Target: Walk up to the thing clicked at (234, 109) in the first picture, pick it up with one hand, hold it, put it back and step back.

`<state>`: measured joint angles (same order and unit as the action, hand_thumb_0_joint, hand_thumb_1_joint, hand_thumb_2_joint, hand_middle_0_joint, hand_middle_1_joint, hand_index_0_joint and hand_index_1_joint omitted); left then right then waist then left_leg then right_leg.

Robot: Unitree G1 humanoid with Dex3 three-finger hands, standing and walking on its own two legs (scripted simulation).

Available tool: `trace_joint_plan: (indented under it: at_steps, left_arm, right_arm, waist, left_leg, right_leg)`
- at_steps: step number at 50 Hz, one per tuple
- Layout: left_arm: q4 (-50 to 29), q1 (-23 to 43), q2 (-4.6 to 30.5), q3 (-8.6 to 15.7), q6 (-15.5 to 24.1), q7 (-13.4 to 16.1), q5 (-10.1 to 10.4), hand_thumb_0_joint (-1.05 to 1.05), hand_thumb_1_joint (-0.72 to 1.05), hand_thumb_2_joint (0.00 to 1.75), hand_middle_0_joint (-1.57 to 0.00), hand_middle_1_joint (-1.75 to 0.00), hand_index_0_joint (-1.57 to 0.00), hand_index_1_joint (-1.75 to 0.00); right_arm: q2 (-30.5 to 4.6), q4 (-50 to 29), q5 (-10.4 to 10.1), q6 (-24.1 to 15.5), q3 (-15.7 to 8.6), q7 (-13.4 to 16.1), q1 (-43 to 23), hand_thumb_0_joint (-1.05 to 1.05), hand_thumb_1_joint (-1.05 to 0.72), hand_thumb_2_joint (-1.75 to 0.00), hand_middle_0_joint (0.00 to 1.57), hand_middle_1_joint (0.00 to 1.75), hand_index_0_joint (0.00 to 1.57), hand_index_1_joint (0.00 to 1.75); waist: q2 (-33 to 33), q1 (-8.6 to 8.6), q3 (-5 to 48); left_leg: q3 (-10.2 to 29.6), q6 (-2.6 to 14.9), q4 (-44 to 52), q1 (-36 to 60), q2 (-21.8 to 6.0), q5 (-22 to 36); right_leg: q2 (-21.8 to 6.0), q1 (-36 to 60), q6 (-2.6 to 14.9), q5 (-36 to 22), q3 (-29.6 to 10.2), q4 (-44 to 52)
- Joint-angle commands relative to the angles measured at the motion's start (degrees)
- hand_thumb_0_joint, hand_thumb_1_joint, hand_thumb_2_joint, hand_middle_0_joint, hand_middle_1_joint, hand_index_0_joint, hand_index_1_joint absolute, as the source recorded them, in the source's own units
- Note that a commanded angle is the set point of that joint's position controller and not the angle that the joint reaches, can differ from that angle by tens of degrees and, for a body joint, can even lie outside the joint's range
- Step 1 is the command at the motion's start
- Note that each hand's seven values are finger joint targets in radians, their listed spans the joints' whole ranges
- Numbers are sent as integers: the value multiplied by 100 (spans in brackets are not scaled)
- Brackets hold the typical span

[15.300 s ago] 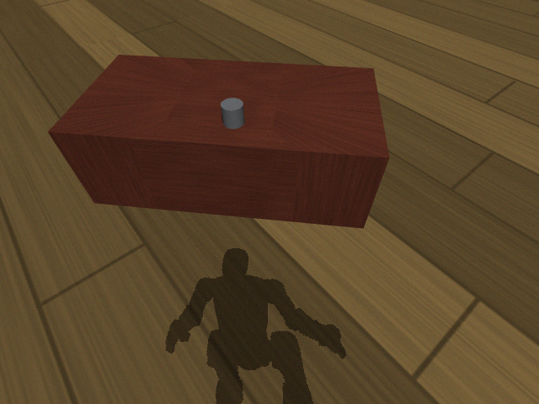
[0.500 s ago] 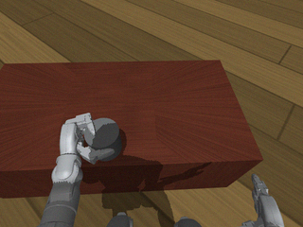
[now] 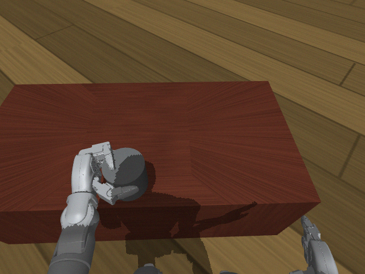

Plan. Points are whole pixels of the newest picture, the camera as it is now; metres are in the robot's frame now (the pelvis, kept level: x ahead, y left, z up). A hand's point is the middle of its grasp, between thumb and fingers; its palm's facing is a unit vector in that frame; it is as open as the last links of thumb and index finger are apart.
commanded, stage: hold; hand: left
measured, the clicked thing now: (126, 174) +0.32 +0.14 +0.03
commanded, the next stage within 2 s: none
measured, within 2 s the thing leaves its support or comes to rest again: neither
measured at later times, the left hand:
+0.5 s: hand (113, 169) +0.32 +0.16 +0.06, palm faces +0.10 -0.99 -0.01, open 7.8 cm
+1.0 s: hand (115, 171) +0.32 +0.16 +0.06, palm faces +0.10 -0.99 +0.00, open 7.9 cm
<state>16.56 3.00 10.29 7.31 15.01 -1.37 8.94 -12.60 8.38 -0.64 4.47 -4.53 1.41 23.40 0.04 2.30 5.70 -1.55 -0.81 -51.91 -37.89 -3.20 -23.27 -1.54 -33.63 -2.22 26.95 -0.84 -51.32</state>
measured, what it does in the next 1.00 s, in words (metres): stands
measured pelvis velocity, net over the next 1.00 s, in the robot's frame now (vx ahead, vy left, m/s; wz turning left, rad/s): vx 0.00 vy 0.00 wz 0.01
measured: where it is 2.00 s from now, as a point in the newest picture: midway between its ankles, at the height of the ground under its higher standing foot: outside the picture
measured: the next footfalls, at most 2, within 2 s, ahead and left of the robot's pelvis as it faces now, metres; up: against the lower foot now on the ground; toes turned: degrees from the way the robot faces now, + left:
none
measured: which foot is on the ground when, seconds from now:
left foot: down 0.00-1.00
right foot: down 0.00-1.00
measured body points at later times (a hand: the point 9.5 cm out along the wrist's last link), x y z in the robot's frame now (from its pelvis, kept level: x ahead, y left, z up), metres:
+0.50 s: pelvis +0.00 +0.00 +0.00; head +0.03 +0.01 +0.45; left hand +0.31 +0.22 +0.07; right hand +0.16 -0.26 -0.04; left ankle +0.03 +0.13 -0.69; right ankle -0.01 -0.14 -0.69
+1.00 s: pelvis +0.00 +0.00 +0.01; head +0.03 +0.00 +0.45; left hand +0.30 +0.21 +0.06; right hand +0.15 -0.26 -0.04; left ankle +0.03 +0.13 -0.69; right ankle -0.01 -0.14 -0.69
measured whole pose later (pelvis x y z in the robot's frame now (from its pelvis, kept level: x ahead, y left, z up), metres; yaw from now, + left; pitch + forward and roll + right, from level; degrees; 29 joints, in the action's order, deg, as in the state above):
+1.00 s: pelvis +0.00 +0.00 +0.01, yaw +0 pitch +8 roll +0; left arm 16.7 2.3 9.7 7.4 14.8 -1.7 9.2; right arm -12.6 14.1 -0.6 1.4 -5.0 1.7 21.1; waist 0.0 2.0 4.3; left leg -1.3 -1.1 -49.3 -35.4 -3.0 -21.8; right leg -1.6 -31.3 -1.9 25.9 -0.5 -49.3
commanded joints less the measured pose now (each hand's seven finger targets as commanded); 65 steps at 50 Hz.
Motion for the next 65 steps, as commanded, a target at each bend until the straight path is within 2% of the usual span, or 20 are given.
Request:
trace_joint_plan:
  at_steps: [1, 3, 5, 7, 8, 10, 13, 17, 18, 23, 25, 34, 44, 45, 47, 53, 55, 60, 62, 65]
  left_arm:
    - [-1521, 1376, 620, 270, 435, 7, 133, 0, -9, 122, -134, -149, -137, -149]
    - [-1791, 1518, 624, 174, 441, -35, 117, 0, -9, 123, -134, -150, -138, -150]
    - [-1794, 1360, 696, 308, 381, 3, 136, 0, -6, 124, -135, -151, -138, -151]
    - [-1754, 1298, 580, 233, 360, 31, 111, 0, -10, 124, -133, -150, -136, -150]
    - [-1974, 1429, 758, 394, 390, 42, 140, 0, -11, 123, -133, -150, -136, -150]
    - [-1970, 1273, 628, 256, 344, 41, 122, 0, -12, 121, -132, -148, -136, -148]
    - [-2213, 1369, 697, 264, 335, 42, 113, 0, -11, 121, -132, -148, -135, -148]
    - [-1779, 1219, 423, 53, 207, 8, 141, 0, -10, 122, -132, -148, -135, -148]
    - [-1893, 1353, 582, 222, 214, 25, 151, 0, -8, 123, -132, -148, -135, -148]
    - [-1878, 1533, 699, 277, 316, 1, 104, 0, -6, 123, -132, -148, -136, -148]
    - [-1719, 1395, 674, 312, 320, 2, 140, 0, -5, 123, -133, -149, -136, -148]
    - [-1672, 1365, 671, 319, 385, 6, 130, 0, -10, 121, -130, -147, -133, -147]
    - [-1322, 1530, 608, 317, 481, -31, 164, 0, -8, 123, -130, -146, -133, -147]
    - [-1368, 1484, 490, 151, 497, -64, 162, 0, -8, 122, -129, -146, -132, -146]
    - [-1597, 1572, 707, 315, 551, -55, 144, 0, -7, 123, -131, -146, -133, -147]
    - [-1568, 1486, 537, 175, 556, -30, 173, 0, -8, 122, -129, -144, -131, -145]
    - [-1759, 1665, 772, 360, 604, 19, 161, 0, -6, 122, -128, -144, -131, -144]
    - [-1290, 1629, 525, 179, 569, -19, 139, 0, -8, 122, -128, -144, -130, -144]
    - [-1381, 1670, 825, 448, 580, -1, 135, 0, -6, 121, -129, -144, -132, -144]
    - [-1236, 1461, 508, 198, 572, -42, 155, 0, -7, 122, -128, -144, -131, -144]
  right_arm:
    - [-821, -932, -10, -326, -461, 103, -135, 0, 51, -6, 5, 5, 5, 5]
    - [-637, -802, -17, -339, -291, 85, -76, 0, 51, -6, 5, 5, 5, 5]
    - [-899, -1036, -34, -369, -482, 121, -281, 0, 51, -5, 5, 5, 5, 5]
    - [-700, -864, -34, -361, -341, 99, -165, 0, 51, -6, 5, 5, 5, 5]
    - [-689, -705, -44, -361, -355, 103, -146, 0, 51, -6, 5, 5, 5, 5]
    - [-870, -895, -40, -407, -537, 132, -274, 0, 51, -6, 5, 5, 5, 5]
    - [-613, -650, -44, -434, -286, 103, -189, 0, 51, -6, 5, 5, 5, 5]
    - [-781, -718, -33, -477, -405, 157, -241, 0, 51, -6, 5, 5, 5, 5]
    - [-711, -472, -37, -465, -370, 148, -188, 0, 52, -6, 5, 5, 5, 5]
    - [-700, -501, -18, -498, -360, 124, -192, 0, 52, -5, 5, 5, 5, 5]
    - [-904, -640, -21, -515, -574, 152, -263, 0, 51, -6, 5, 5, 5, 5]
    - [-738, -472, -19, -561, -409, 122, -434, 0, 52, -6, 5, 5, 5, 5]
    - [-815, -387, -11, -593, -471, 128, -344, 0, 52, -6, 5, 5, 5, 5]
    - [-812, -323, -5, -603, -471, 123, -322, 0, 53, -5, 5, 5, 5, 5]
    - [-770, -371, -9, -628, -392, 119, -347, 0, 52, -6, 5, 5, 5, 5]
    - [-773, -436, 11, -651, -387, 114, -417, 0, 52, -6, 5, 5, 5, 5]
    - [-781, -279, 1, -626, -390, 110, -404, 0, 53, -5, 5, 5, 5, 5]
    - [-708, -326, 5, -585, -324, 104, -267, 0, 53, -5, 5, 5, 5, 5]
    - [-853, -422, -8, -585, -483, 118, -362, 0, 53, -5, 5, 5, 5, 5]
    - [-787, -404, 6, -588, -436, 96, -422, 0, 53, -5, 5, 5, 5, 5]
  waist:
    - [87, -32, 1429]
    - [118, -26, 1431]
    - [37, -22, 1420]
    - [60, -69, 1251]
    - [166, -124, 1262]
    - [36, -18, 1252]
    - [193, -86, 1312]
    - [-53, 65, 1259]
    - [54, -17, 1163]
    - [100, -47, 1272]
    - [57, 11, 1413]
    - [121, -96, 1245]
    - [-75, 41, 1091]
    - [8, 42, 1124]
    - [108, -29, 1297]
    - [46, -44, 1495]
    - [102, -92, 1290]
    - [-42, 14, 1273]
    - [-47, -3, 1400]
    - [20, -28, 1318]
  left_leg:
    - [-18, 69, 749, 1317, 173, 1364]
    - [-25, 72, 740, 1392, 167, 1477]
    - [-4, 74, 792, 1392, 172, 1353]
    - [10, 60, 853, 1359, 163, 1281]
    - [-6, 59, 855, 1317, 184, 1203]
    - [-8, 64, 901, 1381, 179, 1080]
    - [-2, 58, 881, 1418, 179, 1256]
    - [6, 84, 873, 1477, 155, 1302]
    - [22, 76, 901, 1395, 156, 1255]
    - [38, 59, 927, 1489, 148, 1231]
    - [14, 64, 888, 1573, 160, 1395]
    - [-1, 65, 931, 1447, 172, 1247]
    - [-43, 104, 927, 1377, 200, 958]
    - [-23, 100, 947, 1402, 197, 955]
    - [-34, 89, 931, 1479, 203, 1066]
    - [8, 88, 872, 1581, 163, 1531]
    - [-5, 77, 903, 1465, 184, 1350]
    - [-1, 94, 909, 1506, 170, 1354]
    - [-21, 102, 889, 1528, 187, 1392]
    - [-39, 92, 870, 1525, 203, 1456]
  right_leg:
    - [199, 379, 131, -1833, 202, 763]
    - [200, 346, 132, -1914, 211, 749]
    - [195, 436, 126, -1839, 209, 790]
    - [207, 415, 148, -1699, 238, 800]
    - [191, 410, 147, -1632, 219, 819]
    - [204, 384, 140, -1543, 222, 863]
    - [196, 447, 152, -1684, 227, 837]
    - [203, 404, 125, -1769, 229, 858]
    - [196, 360, 140, -1703, 235, 869]
    - [196, 383, 159, -1627, 256, 837]
    - [190, 469, 148, -1806, 232, 839]
    - [177, 485, 153, -1658, 220, 916]
    - [148, 366, 113, -1498, 172, 1012]
    - [153, 366, 130, -1479, 187, 1000]
    - [151, 412, 142, -1552, 187, 987]
    - [189, 562, 148, -1936, 222, 890]
    - [167, 506, 153, -1808, 206, 909]
    - [174, 484, 139, -1804, 210, 937]
    - [159, 556, 130, -1882, 184, 958]
    - [155, 550, 132, -1930, 181, 937]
